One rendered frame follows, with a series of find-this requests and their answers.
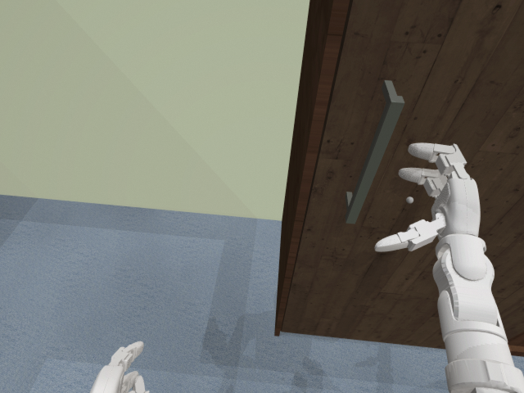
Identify robot right forearm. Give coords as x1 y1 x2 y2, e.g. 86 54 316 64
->
432 233 524 393

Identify right robot hand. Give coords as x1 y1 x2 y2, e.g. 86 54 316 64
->
374 143 481 252

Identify left robot hand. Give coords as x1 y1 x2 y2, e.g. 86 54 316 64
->
90 341 149 393

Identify handle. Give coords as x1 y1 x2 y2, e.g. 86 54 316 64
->
346 80 404 224

